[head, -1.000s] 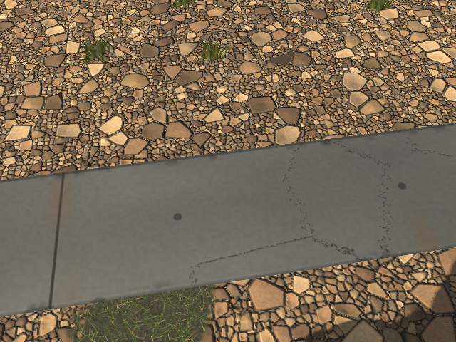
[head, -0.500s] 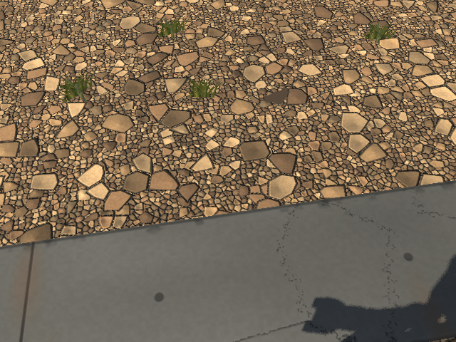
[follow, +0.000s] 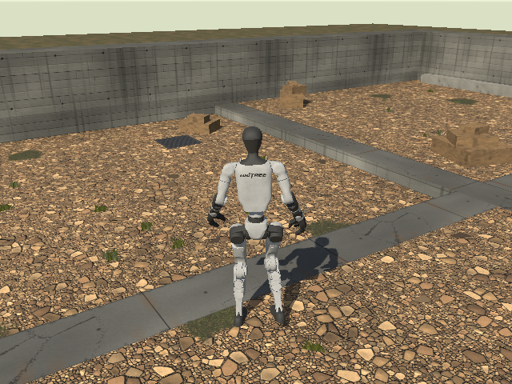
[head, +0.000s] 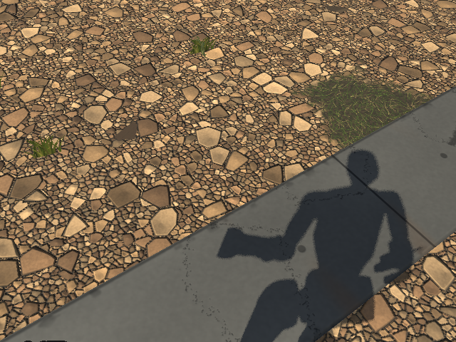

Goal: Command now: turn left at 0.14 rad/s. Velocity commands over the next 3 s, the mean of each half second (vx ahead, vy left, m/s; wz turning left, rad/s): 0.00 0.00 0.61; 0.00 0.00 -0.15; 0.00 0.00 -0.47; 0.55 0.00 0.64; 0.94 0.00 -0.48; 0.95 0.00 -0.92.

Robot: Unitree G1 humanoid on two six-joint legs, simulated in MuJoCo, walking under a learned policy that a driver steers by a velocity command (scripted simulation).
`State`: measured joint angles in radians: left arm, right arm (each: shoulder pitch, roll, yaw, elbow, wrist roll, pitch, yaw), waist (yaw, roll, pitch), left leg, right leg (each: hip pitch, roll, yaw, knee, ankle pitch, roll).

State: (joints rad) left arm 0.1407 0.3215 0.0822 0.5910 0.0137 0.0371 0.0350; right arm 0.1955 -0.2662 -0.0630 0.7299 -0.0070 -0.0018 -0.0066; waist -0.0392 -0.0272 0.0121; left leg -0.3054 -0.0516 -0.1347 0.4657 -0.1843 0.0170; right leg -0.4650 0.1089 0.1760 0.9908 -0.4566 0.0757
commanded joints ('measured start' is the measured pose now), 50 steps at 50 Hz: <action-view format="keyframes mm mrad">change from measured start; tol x32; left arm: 1 -26 25 3 -64 -4 -20 0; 50 128 17 -23 43 20 -89 -151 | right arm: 1 -76 -181 -40 -94 29 9 -4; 50 -58 -207 -81 -180 -63 -88 -52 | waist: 1 34 178 -35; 10 69 221 -159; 13 15 -222 -106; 30 16 -78 -42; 33 -2 151 -430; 50 10 121 -12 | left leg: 1 87 137 -268 -119 226 156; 10 154 118 -428 -66 219 114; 13 -359 -71 -83 401 -441 -37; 20 -342 52 118 868 -204 -124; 28 -169 100 203 214 -162 -59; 33 732 484 -248 72 1056 345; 40 -38 413 86 -206 333 272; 50 302 463 219 -250 145 220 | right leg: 1 16 -36 -117 -138 -11 35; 8 140 -6 -46 -501 62 -19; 13 487 -512 259 -657 806 -311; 18 417 -346 -75 -619 871 -254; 31 249 -327 -219 -580 693 -190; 33 -30 -176 -247 -327 -126 27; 35 -82 -202 -212 -141 -264 48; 40 76 -169 -190 257 -79 7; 50 29 -206 -216 -341 167 -92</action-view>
